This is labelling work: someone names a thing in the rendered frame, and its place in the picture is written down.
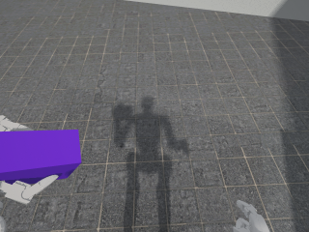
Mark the sponge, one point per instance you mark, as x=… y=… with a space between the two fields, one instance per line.
x=29 y=156

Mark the robot right hand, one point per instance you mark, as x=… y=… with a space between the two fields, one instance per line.
x=256 y=222

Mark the robot left hand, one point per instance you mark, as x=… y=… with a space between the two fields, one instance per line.
x=19 y=191

